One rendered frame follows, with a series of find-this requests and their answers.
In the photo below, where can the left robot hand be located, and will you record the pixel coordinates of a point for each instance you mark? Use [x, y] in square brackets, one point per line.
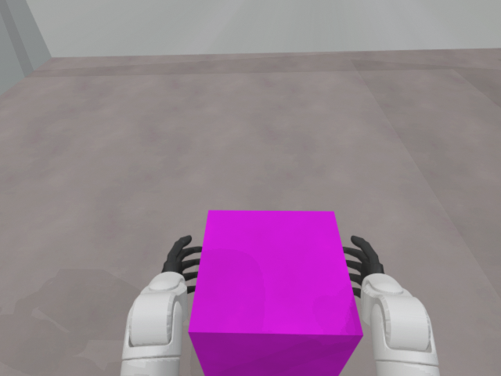
[177, 254]

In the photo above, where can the robot right forearm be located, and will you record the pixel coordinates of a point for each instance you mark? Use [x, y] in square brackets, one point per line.
[402, 335]

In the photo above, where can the carton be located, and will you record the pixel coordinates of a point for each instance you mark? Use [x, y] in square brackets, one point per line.
[273, 296]

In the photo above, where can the right robot hand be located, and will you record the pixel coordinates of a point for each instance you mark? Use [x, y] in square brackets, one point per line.
[369, 258]

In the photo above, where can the robot left forearm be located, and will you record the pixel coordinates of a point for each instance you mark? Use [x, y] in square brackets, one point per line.
[153, 334]

